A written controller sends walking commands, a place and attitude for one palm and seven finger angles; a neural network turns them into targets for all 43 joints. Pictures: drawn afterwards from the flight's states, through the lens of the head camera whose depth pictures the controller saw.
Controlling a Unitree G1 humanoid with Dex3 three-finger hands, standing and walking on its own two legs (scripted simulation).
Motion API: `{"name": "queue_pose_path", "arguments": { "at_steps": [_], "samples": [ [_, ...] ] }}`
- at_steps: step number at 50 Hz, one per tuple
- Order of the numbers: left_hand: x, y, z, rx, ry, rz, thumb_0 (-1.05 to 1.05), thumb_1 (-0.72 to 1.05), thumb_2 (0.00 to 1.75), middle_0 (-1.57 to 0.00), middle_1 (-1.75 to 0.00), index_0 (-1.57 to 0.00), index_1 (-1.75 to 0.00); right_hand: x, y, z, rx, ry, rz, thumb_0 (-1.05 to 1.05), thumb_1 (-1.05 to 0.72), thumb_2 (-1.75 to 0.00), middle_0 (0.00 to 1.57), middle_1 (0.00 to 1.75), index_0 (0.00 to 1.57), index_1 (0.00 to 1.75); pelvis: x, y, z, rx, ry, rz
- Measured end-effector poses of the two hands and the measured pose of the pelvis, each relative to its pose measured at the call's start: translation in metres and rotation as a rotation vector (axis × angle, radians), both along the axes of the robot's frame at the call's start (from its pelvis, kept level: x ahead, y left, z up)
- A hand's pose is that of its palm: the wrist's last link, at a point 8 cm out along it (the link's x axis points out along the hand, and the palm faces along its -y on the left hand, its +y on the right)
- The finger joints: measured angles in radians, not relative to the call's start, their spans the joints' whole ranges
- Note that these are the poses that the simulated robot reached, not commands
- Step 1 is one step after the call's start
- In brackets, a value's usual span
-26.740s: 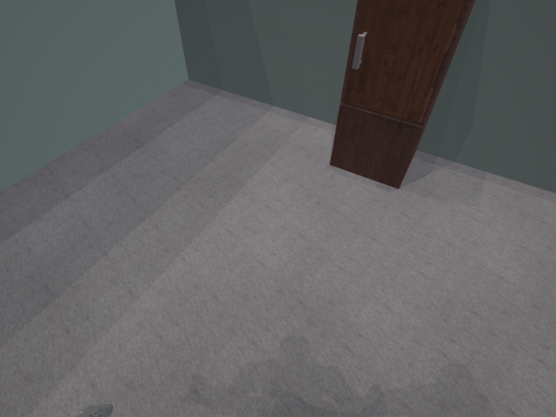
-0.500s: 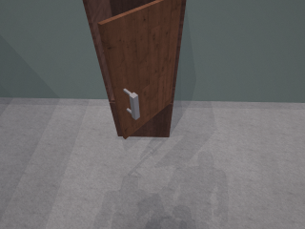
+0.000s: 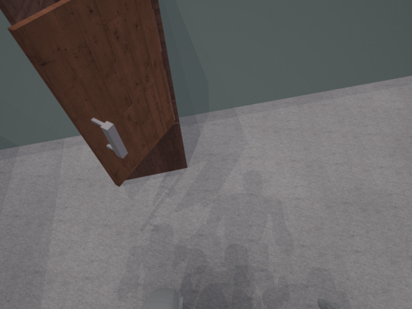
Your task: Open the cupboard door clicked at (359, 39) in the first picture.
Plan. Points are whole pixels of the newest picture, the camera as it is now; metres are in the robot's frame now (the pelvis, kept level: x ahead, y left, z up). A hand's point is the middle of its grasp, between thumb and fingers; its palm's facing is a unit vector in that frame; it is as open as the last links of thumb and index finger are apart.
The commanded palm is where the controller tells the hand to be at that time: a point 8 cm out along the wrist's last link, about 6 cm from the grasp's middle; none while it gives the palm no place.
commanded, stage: walk to a spot facing it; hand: left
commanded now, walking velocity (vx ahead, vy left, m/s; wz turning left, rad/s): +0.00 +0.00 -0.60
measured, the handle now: (109, 137) +0.53 +0.34 -0.09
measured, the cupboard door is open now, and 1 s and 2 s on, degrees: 47 47 47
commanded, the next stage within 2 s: none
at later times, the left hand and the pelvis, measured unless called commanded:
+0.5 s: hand (112, 294) +0.15 +0.24 -0.17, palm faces -0.23 -0.94 -0.24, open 7.4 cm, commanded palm none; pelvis +0.01 +0.04 +0.00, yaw -17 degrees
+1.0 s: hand (171, 257) +0.24 +0.12 -0.18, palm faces -0.58 -0.79 -0.17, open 7.4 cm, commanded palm none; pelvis +0.05 +0.01 -0.01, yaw -36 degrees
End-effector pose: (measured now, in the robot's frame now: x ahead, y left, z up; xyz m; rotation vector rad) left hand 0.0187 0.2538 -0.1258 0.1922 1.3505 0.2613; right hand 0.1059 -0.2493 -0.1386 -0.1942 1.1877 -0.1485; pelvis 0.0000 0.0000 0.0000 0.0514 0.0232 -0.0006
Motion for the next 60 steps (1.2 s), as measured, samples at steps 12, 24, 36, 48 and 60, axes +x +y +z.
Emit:
{"name": "queue_pose_path", "arguments": {
  "at_steps": [12, 24, 36, 48, 60],
  "samples": [
    [0.035, 0.018, -0.011, -0.041, -0.005, -0.115, 0.0, 0.9, 0.9, -0.21, -0.3, -0.2, -0.3, 0.025, 0.017, 0.025, -0.03, -0.14, -0.087, 0.0, -0.91, -0.9, 0.2, 0.3, 0.2, 0.3, 0.008, 0.023, 0.001, -0.023, 0.018, -0.146],
    [0.128, 0.036, -0.015, -0.058, -0.08, -0.315, 0.01, 0.91, 0.9, -0.2, -0.3, -0.2, -0.3, -0.081, 0.031, 0.023, -0.084, 0.038, -0.229, 0.0, -0.9, -0.9, 0.2, 0.3, 0.2, 0.3, 0.014, 0.038, 0.0, -0.086, 0.022, -0.285],
    [0.201, -0.05, -0.01, -0.035, -0.156, -0.591, 0.0, 0.91, 0.9, -0.2, -0.3, -0.2, -0.3, -0.188, 0.001, -0.011, -0.035, 0.176, -0.523, 0.01, -0.91, -0.9, 0.2, 0.3, 0.2, 0.3, 0.016, 0.01, -0.017, -0.06, 0.006, -0.458],
    [0.234, -0.083, -0.029, -0.133, -0.094, -0.708, 0.01, 0.9, 0.9, -0.21, -0.3, -0.2, -0.3, -0.165, 0.023, 0.008, -0.074, 0.025, -0.634, 0.0, -0.91, -0.9, 0.2, 0.3, 0.2, 0.3, 0.047, 0.016, -0.016, -0.066, 0.029, -0.607],
    [0.313, -0.188, -0.009, -0.189, -0.128, -0.907, 0.01, 0.91, 0.9, -0.2, -0.3, -0.19, -0.3, -0.218, 0.078, 0.014, 0.078, 0.234, -0.844, 0.0, -0.9, -0.9, 0.2, 0.3, 0.2, 0.3, 0.085, -0.036, -0.001, -0.058, 0.035, -0.772]
  ]
}}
